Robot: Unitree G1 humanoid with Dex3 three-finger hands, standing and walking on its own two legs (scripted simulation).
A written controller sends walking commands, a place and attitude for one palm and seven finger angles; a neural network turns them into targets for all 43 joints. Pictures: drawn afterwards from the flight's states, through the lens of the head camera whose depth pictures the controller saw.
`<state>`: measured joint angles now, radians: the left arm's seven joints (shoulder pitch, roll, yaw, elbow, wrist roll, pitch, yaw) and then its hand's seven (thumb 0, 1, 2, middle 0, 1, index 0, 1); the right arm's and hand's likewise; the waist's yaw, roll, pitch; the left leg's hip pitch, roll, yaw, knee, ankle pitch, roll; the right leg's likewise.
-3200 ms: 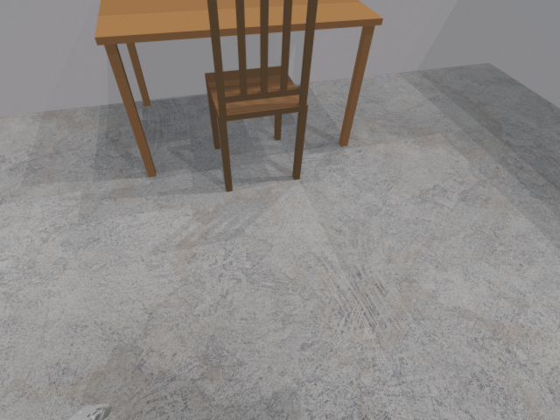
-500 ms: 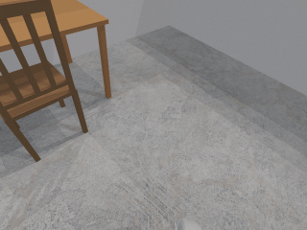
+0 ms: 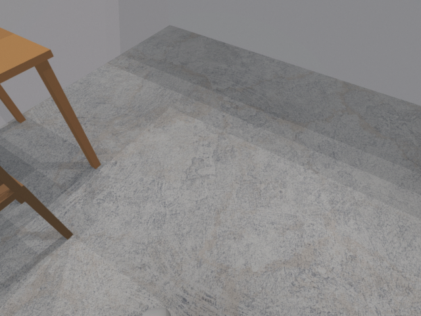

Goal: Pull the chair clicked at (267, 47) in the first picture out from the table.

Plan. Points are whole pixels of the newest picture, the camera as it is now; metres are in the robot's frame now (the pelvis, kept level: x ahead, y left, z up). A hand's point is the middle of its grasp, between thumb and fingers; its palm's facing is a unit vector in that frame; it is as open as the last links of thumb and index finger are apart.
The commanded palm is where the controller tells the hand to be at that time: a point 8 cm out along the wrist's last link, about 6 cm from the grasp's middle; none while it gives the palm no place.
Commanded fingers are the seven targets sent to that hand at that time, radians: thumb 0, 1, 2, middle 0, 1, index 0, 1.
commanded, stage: walk to a spot facing it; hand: left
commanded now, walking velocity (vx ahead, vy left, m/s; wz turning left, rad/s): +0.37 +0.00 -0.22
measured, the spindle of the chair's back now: out of the picture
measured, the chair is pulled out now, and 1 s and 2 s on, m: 0.00 0.00 0.00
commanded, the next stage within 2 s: turn to face it in 0.44 s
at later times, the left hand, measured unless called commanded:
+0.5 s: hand (116, 275) +0.23 +0.23 -0.17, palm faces -0.09 -0.98 -0.17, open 7.4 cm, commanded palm none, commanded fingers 0.00 0.90 0.90 -0.20 -0.30 -0.20 -0.30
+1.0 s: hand (159, 195) +0.44 +0.16 -0.15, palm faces -0.07 -0.98 -0.20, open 7.3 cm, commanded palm none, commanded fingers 0.00 0.90 0.90 -0.20 -0.30 -0.20 -0.30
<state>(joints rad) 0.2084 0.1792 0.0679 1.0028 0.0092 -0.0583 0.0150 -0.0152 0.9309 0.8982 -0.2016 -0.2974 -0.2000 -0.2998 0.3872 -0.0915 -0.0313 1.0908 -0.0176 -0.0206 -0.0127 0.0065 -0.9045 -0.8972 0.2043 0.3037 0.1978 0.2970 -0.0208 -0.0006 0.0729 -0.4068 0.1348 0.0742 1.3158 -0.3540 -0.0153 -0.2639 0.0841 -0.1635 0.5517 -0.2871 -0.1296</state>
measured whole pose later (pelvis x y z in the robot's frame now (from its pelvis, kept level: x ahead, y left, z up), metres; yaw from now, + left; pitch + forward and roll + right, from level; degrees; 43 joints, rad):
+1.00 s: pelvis +0.31 +0.00 +0.01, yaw -4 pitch +0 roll +0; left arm 0.13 0.15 0.04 0.95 0.03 0.00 0.03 -0.01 0.91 0.90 -0.20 -0.30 -0.20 -0.30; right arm 0.26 -0.17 -0.05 1.01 -0.01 0.05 0.01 0.00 -0.91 -0.90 0.20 0.30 0.19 0.30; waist -0.03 0.00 0.07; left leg -0.41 0.09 0.11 0.93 -0.47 -0.06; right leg -0.26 -0.15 -0.27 0.56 -0.27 0.01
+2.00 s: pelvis +0.29 -0.01 +0.00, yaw +33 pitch +1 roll -1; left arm 0.26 0.24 0.05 0.91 0.03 0.03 0.01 0.00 0.90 0.90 -0.20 -0.30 -0.20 -0.30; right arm 0.12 -0.26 -0.07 0.91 -0.01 0.06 0.04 0.00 -0.91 -0.90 0.20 0.30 0.19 0.30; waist 0.03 -0.03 0.10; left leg -0.28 0.04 0.09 0.64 -0.35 -0.05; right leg -0.27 -0.20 -0.29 0.63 -0.33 0.06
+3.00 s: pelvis +0.29 -0.02 +0.02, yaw +58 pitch -1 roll +1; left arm 0.30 0.18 0.03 0.98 0.03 -0.01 0.01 0.00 0.90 0.90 -0.20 -0.30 -0.20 -0.30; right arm 0.19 -0.24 -0.06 1.00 -0.02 0.07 0.02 0.00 -0.91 -0.90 0.20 0.30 0.19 0.30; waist 0.03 0.01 0.06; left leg -0.34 0.04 0.00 0.85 -0.44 -0.05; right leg -0.18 -0.08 -0.14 0.47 -0.27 -0.01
